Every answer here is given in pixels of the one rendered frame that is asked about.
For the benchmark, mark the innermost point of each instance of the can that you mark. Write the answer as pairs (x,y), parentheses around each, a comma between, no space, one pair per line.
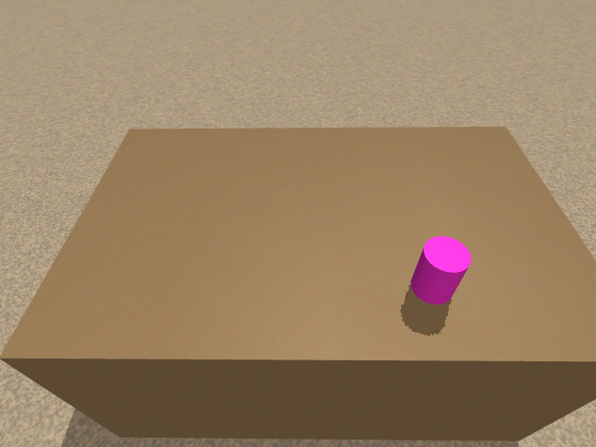
(442,265)

